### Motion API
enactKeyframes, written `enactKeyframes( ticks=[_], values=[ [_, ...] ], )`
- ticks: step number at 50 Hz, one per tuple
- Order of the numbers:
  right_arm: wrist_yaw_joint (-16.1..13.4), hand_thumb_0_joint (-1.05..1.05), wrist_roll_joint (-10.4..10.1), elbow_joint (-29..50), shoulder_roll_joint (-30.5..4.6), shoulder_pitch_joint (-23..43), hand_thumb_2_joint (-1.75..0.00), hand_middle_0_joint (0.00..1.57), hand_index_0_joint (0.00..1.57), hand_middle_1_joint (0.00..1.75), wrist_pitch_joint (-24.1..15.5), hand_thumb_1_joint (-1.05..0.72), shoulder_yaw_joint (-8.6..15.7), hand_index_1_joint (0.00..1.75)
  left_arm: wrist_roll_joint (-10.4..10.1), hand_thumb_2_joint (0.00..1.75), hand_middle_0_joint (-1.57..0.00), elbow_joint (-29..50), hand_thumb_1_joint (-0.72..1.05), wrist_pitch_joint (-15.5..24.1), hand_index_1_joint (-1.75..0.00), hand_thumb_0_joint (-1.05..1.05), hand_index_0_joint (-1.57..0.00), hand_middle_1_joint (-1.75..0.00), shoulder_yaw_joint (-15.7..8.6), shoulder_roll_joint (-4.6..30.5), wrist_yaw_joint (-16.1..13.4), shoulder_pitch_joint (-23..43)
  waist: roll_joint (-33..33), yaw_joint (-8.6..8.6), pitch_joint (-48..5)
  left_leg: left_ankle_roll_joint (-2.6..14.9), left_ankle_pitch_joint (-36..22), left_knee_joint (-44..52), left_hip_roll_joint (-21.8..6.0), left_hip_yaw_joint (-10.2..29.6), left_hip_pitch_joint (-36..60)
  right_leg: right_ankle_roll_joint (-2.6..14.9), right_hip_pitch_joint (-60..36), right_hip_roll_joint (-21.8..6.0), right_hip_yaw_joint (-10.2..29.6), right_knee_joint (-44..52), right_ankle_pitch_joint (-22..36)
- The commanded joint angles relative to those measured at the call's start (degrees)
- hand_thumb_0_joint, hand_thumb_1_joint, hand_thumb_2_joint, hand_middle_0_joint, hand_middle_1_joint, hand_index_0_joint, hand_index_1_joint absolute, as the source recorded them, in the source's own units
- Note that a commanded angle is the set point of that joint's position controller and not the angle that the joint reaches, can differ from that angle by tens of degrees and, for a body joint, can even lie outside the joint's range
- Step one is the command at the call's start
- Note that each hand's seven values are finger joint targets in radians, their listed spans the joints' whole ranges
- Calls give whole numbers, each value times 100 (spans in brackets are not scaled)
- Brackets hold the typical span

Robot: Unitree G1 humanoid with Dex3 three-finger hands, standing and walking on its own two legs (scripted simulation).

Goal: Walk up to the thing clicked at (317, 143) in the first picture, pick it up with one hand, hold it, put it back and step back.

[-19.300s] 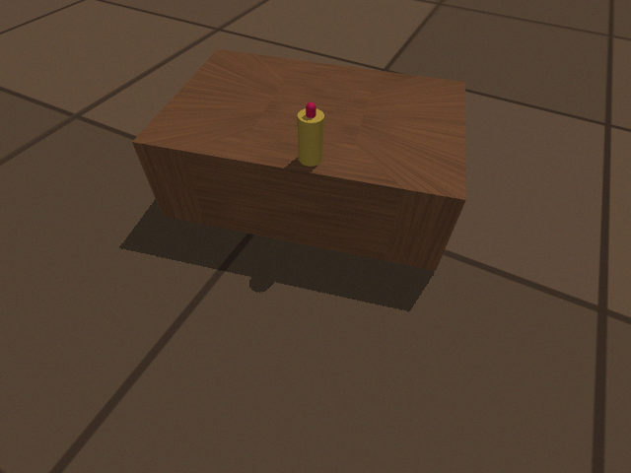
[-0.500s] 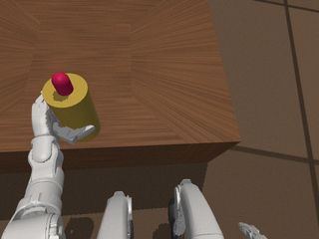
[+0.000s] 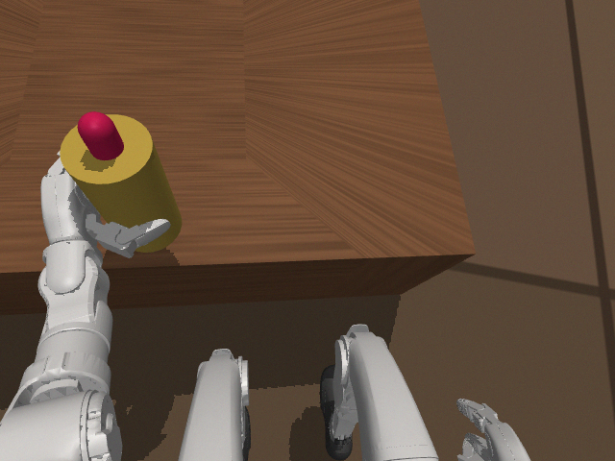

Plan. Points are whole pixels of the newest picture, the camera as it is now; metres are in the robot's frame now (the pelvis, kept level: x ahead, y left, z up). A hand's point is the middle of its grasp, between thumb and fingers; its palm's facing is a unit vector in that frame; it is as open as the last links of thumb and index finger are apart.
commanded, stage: lower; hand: left
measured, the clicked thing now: (126, 182) +0.45 +0.19 +0.00
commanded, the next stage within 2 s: loosen in 0.78 s
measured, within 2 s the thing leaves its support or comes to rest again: rests again in 1.52 s
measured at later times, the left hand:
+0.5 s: hand (143, 214) +0.45 +0.20 -0.10, palm faces +0.13 -0.99 -0.04, open 11.8 cm
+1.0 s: hand (141, 215) +0.45 +0.20 -0.11, palm faces +0.12 -0.99 -0.02, open 11.7 cm
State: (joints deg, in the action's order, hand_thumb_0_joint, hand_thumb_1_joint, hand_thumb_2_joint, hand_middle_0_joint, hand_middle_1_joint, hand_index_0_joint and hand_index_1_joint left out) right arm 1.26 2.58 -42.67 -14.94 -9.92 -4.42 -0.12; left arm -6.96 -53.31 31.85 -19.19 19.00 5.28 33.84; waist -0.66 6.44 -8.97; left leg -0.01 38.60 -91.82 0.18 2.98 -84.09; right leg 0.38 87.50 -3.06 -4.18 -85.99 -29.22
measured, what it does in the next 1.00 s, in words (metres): lowers itself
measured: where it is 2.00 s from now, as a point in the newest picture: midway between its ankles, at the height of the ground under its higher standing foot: (287, 448)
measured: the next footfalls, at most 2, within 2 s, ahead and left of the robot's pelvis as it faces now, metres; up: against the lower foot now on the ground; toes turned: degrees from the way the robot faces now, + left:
none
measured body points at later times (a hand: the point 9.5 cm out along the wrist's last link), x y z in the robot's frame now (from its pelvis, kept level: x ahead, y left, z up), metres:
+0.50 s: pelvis -0.02 +0.00 -0.06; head +0.18 +0.03 +0.34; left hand +0.44 +0.25 -0.09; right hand +0.05 -0.27 -0.19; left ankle +0.03 +0.11 -0.55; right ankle +0.09 -0.13 -0.55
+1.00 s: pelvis -0.03 +0.01 -0.09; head +0.18 +0.04 +0.31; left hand +0.44 +0.26 -0.11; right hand +0.05 -0.27 -0.22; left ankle +0.03 +0.11 -0.55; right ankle +0.09 -0.13 -0.55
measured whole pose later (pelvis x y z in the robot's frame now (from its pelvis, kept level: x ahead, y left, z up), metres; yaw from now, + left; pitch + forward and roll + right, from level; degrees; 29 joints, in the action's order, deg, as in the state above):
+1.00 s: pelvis -0.03 +0.01 -0.09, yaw +0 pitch +35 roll -3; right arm 1.4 2.8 -41.8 -15.7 -10.4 -3.9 -1.8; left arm -6.0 -58.9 33.8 -21.5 22.1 7.4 42.6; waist -1.0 7.9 -9.6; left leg 0.7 40.9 -109.6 1.8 2.5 -103.6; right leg -0.1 107.0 -4.7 -3.1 -102.9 -30.7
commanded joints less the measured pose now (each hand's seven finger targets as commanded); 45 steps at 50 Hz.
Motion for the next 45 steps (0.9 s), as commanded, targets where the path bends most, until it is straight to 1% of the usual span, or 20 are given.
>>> enactKeyframes(
  ticks=[1,2,4,6,9,10,12,13,17,25,26,27,28,32,34,35,38,42,44,45],
  values=[
    [-75,0,-32,262,-978,-930,-91,20,20,30,-90,-92,344,30,-236,130,-124,2096,-12,811,-146,0,-124,-144,-316,1515,-52,2979,-917,33,-3935,42,-1790,1224,108,0,1844,253,-2612,160,317,801,1337],
    [-76,0,-50,261,-998,-924,-91,20,20,30,-83,-93,340,30,-261,126,-126,1946,-12,798,-146,0,-125,-143,-416,1531,-54,2864,-844,19,-3910,47,-1759,1210,108,12,1801,257,-2545,165,296,754,1305],
    [-70,0,-42,243,-995,-909,-91,20,20,30,-89,-93,329,30,-226,126,-128,1681,-14,776,-148,0,-128,-145,-270,1360,-48,2848,-858,97,-3825,35,-1860,1104,99,35,1744,268,-2300,173,253,649,1332],
    [-66,0,-43,196,-1034,-917,-91,20,20,30,-97,-93,304,30,-225,128,-127,1298,-14,812,-148,0,-127,-145,-353,1347,-8,2697,-796,112,-3628,43,-2030,924,101,57,1533,281,-1986,169,200,455,1438],
    [-37,0,-4,207,-1079,-985,-91,20,20,30,-108,-93,297,30,-170,128,-128,1131,-10,924,-148,0,-128,-145,-412,1465,85,2677,-856,76,-3784,43,-2230,720,115,58,1469,300,-1804,157,205,238,1568],
    [-30,0,-3,265,-1058,-934,-91,20,20,30,-98,-92,300,30,-169,127,-129,1377,-10,994,-148,0,-129,-145,-449,1543,75,2797,-824,32,-3816,51,-1976,723,143,18,1276,290,-1924,164,225,232,1428],
    [1,0,12,271,-1049,-1019,-91,20,20,30,-108,-93,275,30,-184,131,-131,1237,-10,1027,-151,0,-131,-149,-433,1467,120,2834,-819,121,-3969,55,-2067,581,154,-2,1122,290,-1928,146,252,70,1605],
    [7,0,26,274,-1050,-1011,-91,20,20,30,-113,-93,276,30,-169,130,-132,1332,-10,1051,-151,0,-131,-148,-485,1576,108,2885,-848,44,-4069,59,-2006,544,172,-37,1035,286,-2028,142,286,34,1607],
    [5,0,29,316,-1104,-1044,-91,20,20,30,-97,-93,303,30,-156,132,-130,1599,-8,1067,-151,0,-130,-149,-515,1743,106,3183,-1076,67,-4379,45,-1992,417,172,-12,1170,301,-1724,144,279,-131,1470],
    [-38,0,12,313,-1132,-1074,-91,20,20,30,-77,-93,293,30,-159,129,-127,1864,-9,963,-148,0,-126,-144,-539,1899,30,3428,-1168,146,-4496,52,-1524,259,177,-12,967,275,-1424,122,250,-316,1043],
    [-33,0,-3,320,-1139,-1058,-91,20,20,30,-71,-93,260,30,-185,131,-127,1650,-8,922,-148,0,-126,-145,-490,1753,36,3339,-1077,176,-4390,51,-1526,248,176,27,947,282,-1283,114,230,-363,1039],
    [-46,0,1,288,-1133,-1053,-91,20,20,30,-75,-93,277,30,-180,130,-125,1837,-8,934,-147,0,-125,-144,-573,1929,18,3490,-1074,168,-4401,69,-1363,183,187,-33,744,263,-1391,123,269,-356,959],
    [-49,0,5,283,-1129,-1090,-91,20,20,30,-74,-93,263,30,-161,129,-126,1726,-9,908,-147,0,-125,-144,-573,1910,7,3438,-1091,177,-4440,71,-1497,142,186,-37,752,265,-1359,111,265,-406,1068],
    [-67,0,-9,282,-1102,-1031,-91,20,20,30,-76,-93,249,30,-109,128,-125,1601,-5,873,-145,0,-124,-142,-563,1953,-16,3454,-941,182,-4157,99,-963,108,201,-96,340,237,-1310,106,324,-335,636],
    [-72,0,-11,288,-1129,-1007,-91,20,20,30,-73,-93,233,30,-128,129,-125,1508,-4,876,-145,0,-125,-143,-576,1894,19,3391,-1067,184,-4126,72,-1110,82,196,-46,476,260,-1034,104,251,-483,712],
    [-65,0,-8,317,-1130,-1001,-91,20,20,30,-79,-93,221,30,-96,129,-126,1315,-5,849,-146,0,-126,-144,-453,1760,60,3336,-1040,258,-4096,74,-1102,29,205,-31,414,265,-933,105,219,-539,707],
    [-65,0,-10,315,-1139,-1065,-91,20,20,30,-76,-92,209,30,-99,128,-126,1406,-5,874,-145,0,-125,-143,-597,1981,65,3359,-989,167,-4188,82,-1200,-32,225,-92,245,256,-1188,99,244,-574,839],
    [-50,0,-20,317,-1155,-1032,-91,20,20,30,-71,-92,227,30,-79,128,-124,1216,-5,842,-144,0,-124,-141,-348,1585,124,3496,-1091,327,-3983,61,-1256,-103,211,-10,374,291,-578,92,167,-710,792],
    [-62,0,-12,290,-1179,-1079,-91,20,20,30,-60,-92,229,30,-37,127,-123,1011,-5,837,-142,0,-122,-140,-419,1722,144,3469,-984,302,-3953,84,-1176,-195,220,-53,213,273,-626,86,177,-704,760],
    [-62,0,-7,293,-1170,-1071,-91,20,20,30,-53,-93,221,30,-18,119,-129,1046,-7,842,-139,0,-130,-138,-428,1775,139,3572,-971,282,-3985,87,-1181,-215,231,-74,177,270,-674,83,194,-702,782]
  ],
)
